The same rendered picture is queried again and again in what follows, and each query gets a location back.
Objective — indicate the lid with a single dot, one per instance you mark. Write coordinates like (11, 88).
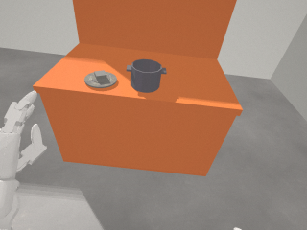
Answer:
(91, 80)

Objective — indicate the knob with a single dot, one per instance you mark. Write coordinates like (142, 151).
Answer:
(100, 74)

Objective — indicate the robot left hand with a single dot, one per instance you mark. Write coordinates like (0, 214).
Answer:
(10, 138)

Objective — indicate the table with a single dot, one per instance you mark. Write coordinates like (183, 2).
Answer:
(180, 127)

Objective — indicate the pot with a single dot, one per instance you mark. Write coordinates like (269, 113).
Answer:
(145, 75)

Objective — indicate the left robot forearm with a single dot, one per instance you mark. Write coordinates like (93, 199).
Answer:
(9, 202)

